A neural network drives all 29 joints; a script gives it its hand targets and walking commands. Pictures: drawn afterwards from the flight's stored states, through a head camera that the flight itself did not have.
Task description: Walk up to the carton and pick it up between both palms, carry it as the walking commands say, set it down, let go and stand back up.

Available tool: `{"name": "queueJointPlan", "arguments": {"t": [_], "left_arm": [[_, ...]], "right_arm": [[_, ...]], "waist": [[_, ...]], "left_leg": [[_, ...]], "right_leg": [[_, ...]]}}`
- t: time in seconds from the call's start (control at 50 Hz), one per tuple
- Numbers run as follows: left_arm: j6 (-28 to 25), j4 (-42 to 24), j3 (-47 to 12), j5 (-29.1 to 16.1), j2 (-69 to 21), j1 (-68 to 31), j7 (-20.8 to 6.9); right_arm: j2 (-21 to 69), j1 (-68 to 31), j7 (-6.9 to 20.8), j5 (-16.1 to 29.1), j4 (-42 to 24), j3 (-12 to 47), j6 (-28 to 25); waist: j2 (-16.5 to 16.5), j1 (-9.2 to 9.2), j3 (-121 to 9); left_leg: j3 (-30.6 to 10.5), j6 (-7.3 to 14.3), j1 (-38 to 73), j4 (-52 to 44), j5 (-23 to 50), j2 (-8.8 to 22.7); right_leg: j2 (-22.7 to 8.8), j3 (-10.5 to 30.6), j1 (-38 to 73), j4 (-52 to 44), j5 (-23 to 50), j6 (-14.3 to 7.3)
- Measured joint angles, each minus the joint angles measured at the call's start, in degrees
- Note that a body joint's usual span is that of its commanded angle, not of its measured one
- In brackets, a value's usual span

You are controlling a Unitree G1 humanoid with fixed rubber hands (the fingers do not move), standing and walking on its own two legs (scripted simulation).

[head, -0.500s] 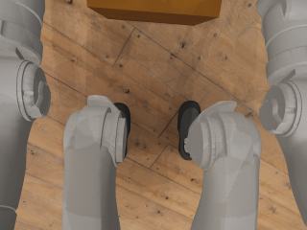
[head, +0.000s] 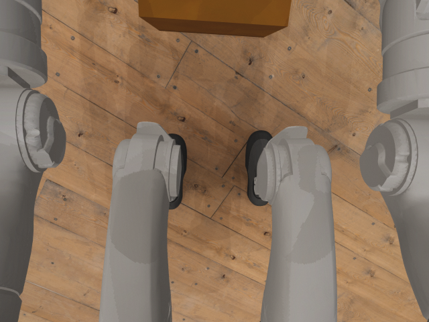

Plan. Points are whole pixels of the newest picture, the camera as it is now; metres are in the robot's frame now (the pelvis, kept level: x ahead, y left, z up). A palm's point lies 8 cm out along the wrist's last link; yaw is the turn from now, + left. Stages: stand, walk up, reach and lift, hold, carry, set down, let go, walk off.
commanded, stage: set down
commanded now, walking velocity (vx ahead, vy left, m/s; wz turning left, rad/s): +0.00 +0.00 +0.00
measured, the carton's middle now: out of the picture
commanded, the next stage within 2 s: let go in 0.86 s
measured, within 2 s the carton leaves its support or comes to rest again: neither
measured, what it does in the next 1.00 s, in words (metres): rises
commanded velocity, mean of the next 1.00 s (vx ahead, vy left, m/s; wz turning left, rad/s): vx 0.00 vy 0.00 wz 0.00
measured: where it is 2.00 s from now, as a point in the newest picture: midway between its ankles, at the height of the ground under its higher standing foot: (215, 182)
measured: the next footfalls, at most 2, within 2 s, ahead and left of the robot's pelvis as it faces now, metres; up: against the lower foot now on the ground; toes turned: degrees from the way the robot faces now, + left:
none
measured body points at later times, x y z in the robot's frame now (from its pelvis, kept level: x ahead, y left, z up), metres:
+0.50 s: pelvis +0.00 +0.00 +0.13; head +0.38 +0.01 +0.36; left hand +0.60 +0.23 +0.00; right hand +0.59 -0.19 +0.00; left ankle +0.11 +0.11 -0.40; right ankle +0.12 -0.13 -0.40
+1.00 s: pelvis +0.01 +0.00 +0.23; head +0.38 +0.01 +0.49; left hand +0.59 +0.23 +0.10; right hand +0.58 -0.18 +0.09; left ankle +0.11 +0.11 -0.40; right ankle +0.12 -0.13 -0.40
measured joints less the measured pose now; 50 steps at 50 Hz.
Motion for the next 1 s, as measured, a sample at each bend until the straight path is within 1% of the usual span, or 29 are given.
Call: {"name": "queueJointPlan", "arguments": {"t": [0.26, 0.36, 0.44, 0.64, 0.78, 0.92, 0.96, 1.0], "left_arm": [[5.93, -6.85, 0.85, 0.12, 1.26, 1.14, -0.91], [7.03, -7.73, 1.45, -0.07, 1.88, 1.56, -1.84], [7.07, -7.18, 2.20, 0.29, 2.34, 1.61, -2.77], [6.65, -8.08, 3.33, 0.50, 1.80, 4.19, -3.83], [4.84, -6.91, 5.01, 1.46, -0.05, 6.34, -4.40], [1.06, -1.43, 7.14, 5.40, -2.13, 6.08, -5.00], [0.26, -1.14, 7.49, 6.84, -2.91, 6.27, -4.74], [-0.02, -2.33, 7.30, 7.92, -3.50, 6.91, -4.29]], "right_arm": [[-0.99, 1.17, -0.38, 0.68, -7.95, -0.69, 6.51], [-1.41, 1.39, -0.05, 0.69, -8.91, -0.48, 7.84], [-1.33, 1.46, 0.21, 0.33, -8.85, -0.25, 8.19], [-0.93, 4.60, 0.91, -0.39, -10.80, -0.40, 7.97], [0.02, 7.59, 1.51, -1.62, -10.60, -1.23, 6.43], [2.45, 8.21, 2.72, -6.05, -5.60, -4.27, 2.52], [3.25, 8.30, 2.84, -7.54, -5.09, -5.23, 1.58], [3.92, 8.67, 2.78, -8.82, -6.05, -5.81, 1.25]], "waist": [[-0.01, -0.27, 0.11], [0.05, -0.28, 0.08], [0.07, -0.43, 0.04], [0.35, -0.25, 0.06], [0.63, 0.14, -0.01], [0.54, 0.27, -1.74], [0.59, 0.32, -1.29], [0.66, 0.34, 0.42]], "left_leg": [[-0.18, -0.07, 8.67, -12.30, 3.65, -0.10], [-0.33, -0.11, 13.26, -18.51, 5.33, -0.09], [-0.51, -0.12, 17.07, -23.47, 6.69, -0.11], [-0.70, 0.11, 27.55, -36.50, 10.28, -0.04], [-0.76, 0.31, 35.57, -46.01, 13.29, 0.14], [-0.80, 0.27, 39.06, -52.43, 15.94, 0.24], [-0.86, 0.18, 39.87, -53.33, 16.34, 0.24], [-0.93, 0.11, 41.39, -53.92, 16.52, 0.21]], "right_leg": [[-0.39, 0.33, 8.70, -11.93, 3.27, -0.41], [-0.54, 0.43, 13.30, -18.02, 4.84, -0.55], [-0.69, 0.45, 17.17, -22.94, 6.09, -0.60], [-1.00, 0.74, 27.79, -35.98, 9.55, -0.57], [-1.11, 1.02, 35.90, -45.66, 12.63, -0.48], [-1.22, 1.20, 39.45, -52.20, 15.34, -0.36], [-1.25, 1.17, 40.29, -53.12, 15.74, -0.38], [-1.30, 1.12, 41.82, -53.68, 15.88, -0.42]]}}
